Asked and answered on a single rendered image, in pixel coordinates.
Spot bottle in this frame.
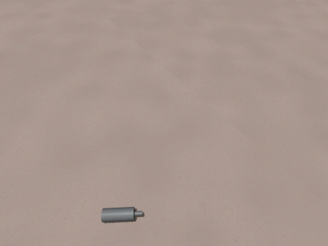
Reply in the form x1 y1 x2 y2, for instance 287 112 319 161
101 207 142 222

